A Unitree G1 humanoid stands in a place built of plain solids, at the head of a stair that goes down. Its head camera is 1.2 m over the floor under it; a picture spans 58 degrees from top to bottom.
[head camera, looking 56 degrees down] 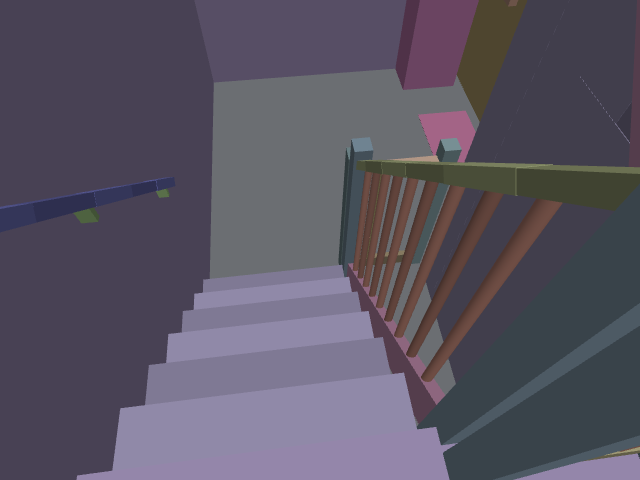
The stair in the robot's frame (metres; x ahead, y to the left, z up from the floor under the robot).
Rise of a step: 0.20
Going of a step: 0.20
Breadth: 0.90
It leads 7 degrees to the left of straight ahead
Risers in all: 7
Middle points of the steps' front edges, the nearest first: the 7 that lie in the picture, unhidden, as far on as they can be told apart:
0.17 0.15 0.00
0.37 0.17 -0.20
0.58 0.20 -0.41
0.78 0.22 -0.61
0.98 0.25 -0.82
1.19 0.27 -1.02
1.39 0.30 -1.23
